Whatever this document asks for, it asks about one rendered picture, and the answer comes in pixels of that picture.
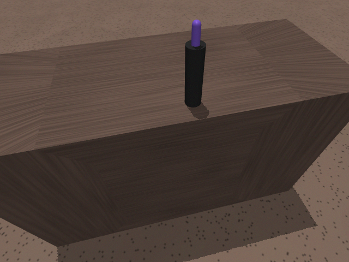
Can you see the bottle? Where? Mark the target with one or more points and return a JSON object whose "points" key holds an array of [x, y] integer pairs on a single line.
{"points": [[195, 51]]}

